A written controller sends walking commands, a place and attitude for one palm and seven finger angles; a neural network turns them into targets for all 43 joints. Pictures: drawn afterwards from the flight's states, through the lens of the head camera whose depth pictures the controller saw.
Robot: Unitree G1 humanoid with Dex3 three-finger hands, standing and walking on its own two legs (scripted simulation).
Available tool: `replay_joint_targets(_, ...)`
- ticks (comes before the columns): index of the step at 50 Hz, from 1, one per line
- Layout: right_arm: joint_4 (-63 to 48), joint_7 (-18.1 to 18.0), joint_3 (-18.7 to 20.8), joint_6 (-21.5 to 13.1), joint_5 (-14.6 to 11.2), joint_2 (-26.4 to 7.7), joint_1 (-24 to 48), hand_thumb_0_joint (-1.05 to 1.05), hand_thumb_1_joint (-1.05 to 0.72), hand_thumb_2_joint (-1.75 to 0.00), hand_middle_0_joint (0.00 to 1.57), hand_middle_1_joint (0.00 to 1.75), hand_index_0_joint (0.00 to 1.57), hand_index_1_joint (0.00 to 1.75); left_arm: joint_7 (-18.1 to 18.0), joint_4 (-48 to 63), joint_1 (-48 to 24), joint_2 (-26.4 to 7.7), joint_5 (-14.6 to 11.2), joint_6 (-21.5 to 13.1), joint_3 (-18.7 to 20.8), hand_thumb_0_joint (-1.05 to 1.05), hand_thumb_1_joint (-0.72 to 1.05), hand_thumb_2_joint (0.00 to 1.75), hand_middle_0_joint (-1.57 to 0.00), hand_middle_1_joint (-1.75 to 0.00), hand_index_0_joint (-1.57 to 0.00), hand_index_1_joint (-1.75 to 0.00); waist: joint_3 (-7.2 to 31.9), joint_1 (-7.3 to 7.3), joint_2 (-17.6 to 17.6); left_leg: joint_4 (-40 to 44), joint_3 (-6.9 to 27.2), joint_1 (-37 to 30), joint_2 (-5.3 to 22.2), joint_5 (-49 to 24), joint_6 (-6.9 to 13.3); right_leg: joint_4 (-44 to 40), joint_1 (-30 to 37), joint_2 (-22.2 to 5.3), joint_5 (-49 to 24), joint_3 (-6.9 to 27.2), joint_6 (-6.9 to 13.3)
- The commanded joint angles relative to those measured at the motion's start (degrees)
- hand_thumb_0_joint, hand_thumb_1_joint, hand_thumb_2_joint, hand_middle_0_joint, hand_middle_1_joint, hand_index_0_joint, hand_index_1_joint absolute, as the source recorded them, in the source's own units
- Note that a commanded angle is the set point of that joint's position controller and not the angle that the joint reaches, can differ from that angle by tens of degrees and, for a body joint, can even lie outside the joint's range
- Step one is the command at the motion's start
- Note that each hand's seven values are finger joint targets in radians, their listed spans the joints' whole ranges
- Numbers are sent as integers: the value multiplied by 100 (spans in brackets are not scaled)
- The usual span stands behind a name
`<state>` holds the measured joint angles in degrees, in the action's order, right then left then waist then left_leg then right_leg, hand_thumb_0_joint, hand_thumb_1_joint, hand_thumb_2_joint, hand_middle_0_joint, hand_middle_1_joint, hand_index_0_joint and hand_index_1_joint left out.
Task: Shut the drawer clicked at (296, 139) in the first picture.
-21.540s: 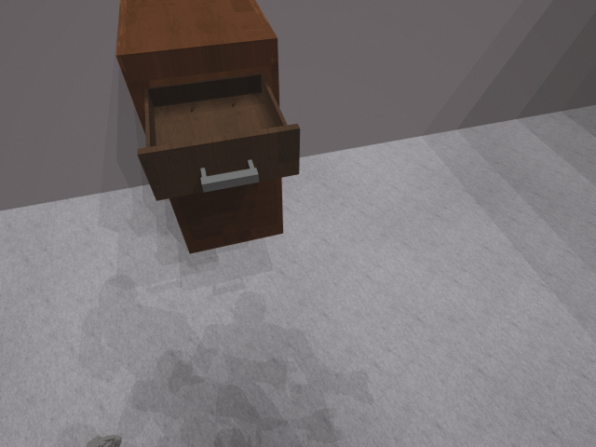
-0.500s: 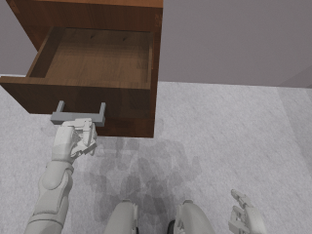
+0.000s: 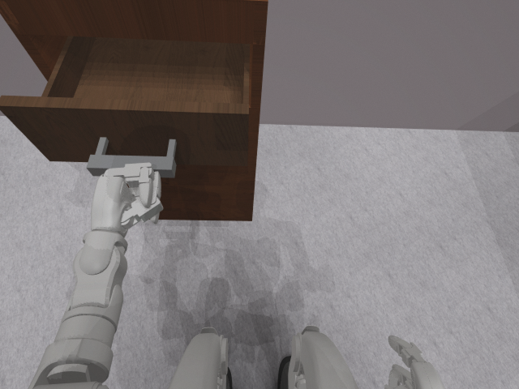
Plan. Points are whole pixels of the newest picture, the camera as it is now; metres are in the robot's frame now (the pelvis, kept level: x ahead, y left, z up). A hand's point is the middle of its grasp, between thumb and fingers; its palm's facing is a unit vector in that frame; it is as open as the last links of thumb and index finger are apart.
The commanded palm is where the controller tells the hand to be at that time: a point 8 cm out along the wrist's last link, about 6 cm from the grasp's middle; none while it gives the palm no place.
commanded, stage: push the drawer shut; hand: left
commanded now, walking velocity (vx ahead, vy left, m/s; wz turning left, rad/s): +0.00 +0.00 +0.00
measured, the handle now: (135, 155) +0.46 +0.21 +0.03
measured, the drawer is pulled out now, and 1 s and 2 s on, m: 0.15 0.03 0.00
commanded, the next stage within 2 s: pull the fist back off the drawer in 1.58 s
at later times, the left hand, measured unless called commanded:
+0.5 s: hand (162, 164) +0.45 +0.17 +0.02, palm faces -0.01 -1.00 -0.05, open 2.8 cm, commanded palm +0.44 +0.21 +0.03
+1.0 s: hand (163, 135) +0.51 +0.17 +0.02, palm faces -0.01 -1.00 -0.04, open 2.9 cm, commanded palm +0.50 +0.21 +0.03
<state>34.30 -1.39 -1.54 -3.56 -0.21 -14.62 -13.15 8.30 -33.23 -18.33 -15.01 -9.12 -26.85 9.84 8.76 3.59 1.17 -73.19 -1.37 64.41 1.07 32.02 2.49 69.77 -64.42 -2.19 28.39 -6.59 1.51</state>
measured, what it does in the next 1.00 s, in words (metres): stands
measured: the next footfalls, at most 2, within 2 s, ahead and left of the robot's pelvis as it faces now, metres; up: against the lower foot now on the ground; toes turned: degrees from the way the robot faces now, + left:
none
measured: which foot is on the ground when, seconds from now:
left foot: down 0.00-1.00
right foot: down 0.00-1.00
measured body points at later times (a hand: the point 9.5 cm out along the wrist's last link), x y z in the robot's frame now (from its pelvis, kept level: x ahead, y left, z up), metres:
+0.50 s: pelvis +0.00 -0.01 +0.00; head +0.14 +0.01 +0.42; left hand +0.44 +0.22 +0.03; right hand +0.08 -0.27 -0.12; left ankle +0.02 +0.09 -0.62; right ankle +0.04 -0.11 -0.62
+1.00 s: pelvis -0.01 +0.00 -0.01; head +0.16 +0.02 +0.40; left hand +0.50 +0.23 +0.03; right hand +0.02 -0.27 -0.13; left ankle +0.02 +0.09 -0.62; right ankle +0.04 -0.11 -0.62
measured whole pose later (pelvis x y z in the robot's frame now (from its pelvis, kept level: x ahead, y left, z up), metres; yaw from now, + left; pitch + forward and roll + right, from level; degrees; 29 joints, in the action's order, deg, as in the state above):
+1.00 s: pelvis -0.01 +0.00 -0.01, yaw -2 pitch +28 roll -4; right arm 35.7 -0.1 -3.0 1.3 1.7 -15.3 -17.4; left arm 12.1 -63.9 -49.0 -27.5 -4.3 -28.8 22.2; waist 7.5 10.4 1.7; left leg -76.6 -0.8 72.6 2.7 32.0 2.5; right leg 71.4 -72.1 -0.6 27.0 -7.1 1.8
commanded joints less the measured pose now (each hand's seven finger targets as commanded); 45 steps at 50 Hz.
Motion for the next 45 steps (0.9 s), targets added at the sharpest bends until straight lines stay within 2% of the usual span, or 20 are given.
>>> replay_joint_targets(1,-478,-54,381,-135,-18,-937,-432,0,-90,-90,20,30,20,30,-180,940,-2411,-974,-17,-384,392,0,90,90,-140,-160,-140,-160,2379,269,292,1131,580,-1683,-34,-1536,-182,-832,1180,204,-936,408,5)
replay_joint_targets(2,-488,-38,378,-129,-13,-914,-431,0,-90,-90,20,30,20,30,-168,958,-2434,-838,-32,-390,303,0,90,90,-140,-160,-140,-160,2519,282,381,1102,550,-1759,-40,-1616,-173,-841,1195,204,-1006,423,-6)
replay_joint_targets(5,-448,-22,370,-61,-3,-928,-489,0,-90,-90,20,30,20,30,-146,738,-2604,-1008,-24,-399,434,0,90,90,-140,-160,-140,-160,2543,271,414,1095,558,-1764,-42,-1726,-189,-823,1222,216,-1080,418,3)
replay_joint_targets(6,-431,-26,366,-41,-5,-922,-493,0,-90,-90,20,30,20,30,-139,602,-2647,-1050,-31,-388,489,0,90,90,-140,-160,-140,-160,2489,315,225,1070,531,-1637,-41,-1642,-168,-856,1298,221,-1070,437,-14)
replay_joint_targets(10,-411,-25,350,16,-7,-919,-554,0,-90,-90,20,30,20,30,-105,331,-2931,-1247,4,-439,634,0,90,90,-140,-160,-140,-160,2475,290,377,1084,508,-1571,-48,-1654,-167,-854,1342,228,-1095,464,5)
replay_joint_targets(14,-347,-9,341,46,14,-920,-614,0,-90,-90,20,30,20,30,-83,20,-3400,-1239,-4,-491,632,0,90,90,-140,-160,-140,-160,2427,414,405,1046,504,-1515,-50,-1501,-141,-885,1196,243,-973,493,-16)
replay_joint_targets(17,-310,-20,325,75,25,-923,-685,0,-90,-90,20,30,20,30,-37,-324,-3605,-1502,12,-523,839,0,90,90,-140,-160,-140,-160,2421,437,177,963,414,-1111,-79,-1348,-91,-930,1493,238,-961,596,-36)
replay_joint_targets(18,-319,-30,331,80,29,-947,-711,0,-90,-90,20,30,20,30,-21,-357,-3681,-1673,8,-550,972,0,90,90,-140,-160,-140,-160,2467,426,227,943,431,-1113,-71,-1400,-87,-878,1457,246,-1000,589,-24)
replay_joint_targets(19,-297,-23,312,93,35,-933,-728,0,-90,-90,20,30,20,30,15,-399,-3816,-1634,37,-568,904,0,90,90,-140,-160,-140,-160,2536,444,423,950,421,-1224,-69,-1472,-102,-874,1405,247,-1050,591,-22)
replay_joint_targets(20,-280,-19,324,109,38,-942,-767,0,-90,-90,20,30,20,30,34,-453,-3901,-1668,27,-580,947,0,90,90,-140,-160,-140,-160,2608,452,340,925,419,-1241,-66,-1533,-97,-865,1439,243,-1112,593,-28)
replay_joint_targets(21,-275,-11,326,115,47,-932,-785,0,-90,-90,20,30,20,30,60,-514,-3969,-1624,32,-584,908,0,90,90,-140,-160,-140,-160,2642,465,475,916,418,-1263,-68,-1583,-103,-857,1428,241,-1147,591,-27)
replay_joint_targets(25,-266,10,331,179,52,-965,-883,0,-90,-90,20,30,20,30,115,-728,-4055,-1878,43,-593,1111,0,90,90,-140,-160,-140,-160,2780,456,375,868,403,-1196,-61,-1686,-93,-844,1554,263,-1269,615,-33)
replay_joint_targets(26,-248,15,323,191,58,-954,-874,0,-90,-90,20,30,20,30,130,-807,-4245,-1806,40,-593,1040,0,90,90,-140,-160,-140,-160,2686,528,435,858,388,-1132,-65,-1553,-85,-884,1488,258,-1166,634,-45)
replay_joint_targets(28,-217,11,306,203,66,-979,-939,0,-90,-90,20,30,20,30,160,-1020,-4447,-2000,52,-598,1160,0,90,90,-140,-160,-140,-160,2566,578,381,815,386,-963,-60,-1386,-54,-902,1430,280,-1001,672,-44)
replay_joint_targets(29,-202,9,300,219,72,-1006,-965,0,-90,-90,20,30,20,30,156,-1014,-4560,-2165,80,-618,1276,0,90,90,-140,-160,-140,-160,2646,565,403,816,401,-993,-49,-1397,-58,-884,1429,286,-997,666,-42)
replay_joint_targets(30,-212,17,293,230,81,-990,-974,0,-90,-90,20,30,20,30,173,-1029,-4637,-2109,88,-628,1222,0,90,90,-140,-160,-140,-160,2686,560,517,822,398,-1008,-61,-1418,-63,-876,1439,275,-1004,666,-39)
replay_joint_targets(33,-195,17,287,262,101,-1020,-1064,0,-90,-90,20,30,20,30,184,-1275,-4817,-2320,109,-630,1369,0,90,90,-140,-160,-140,-160,2678,617,375,766,416,-890,-49,-1437,-36,-862,1472,301,-1025,680,-35)
replay_joint_targets(35,-188,36,291,282,110,-1023,-1103,0,-90,-90,20,30,20,30,193,-1277,-4950,-2357,139,-644,1391,0,90,90,-140,-160,-140,-160,2849,604,562,745,414,-990,-49,-1528,-47,-836,1440,302,-1095,679,-34)
replay_joint_targets(36,-181,45,290,290,110,-1022,-1112,0,-90,-90,20,30,20,30,202,-1358,-4990,-2273,145,-630,1328,0,90,90,-140,-160,-140,-160,2840,661,570,729,416,-1018,-42,-1525,-43,-848,1356,311,-1083,667,-42)
replay_joint_targets(45,-125,60,248,383,158,-1124,-1294,0,-90,-90,20,30,20,30,191,-1790,-5664,-2755,261,-550,1577,0,90,90,-140,-160,-140,-160,2778,838,621,650,526,-931,3,-1454,-23,-791,1047,354,-915,609,-41)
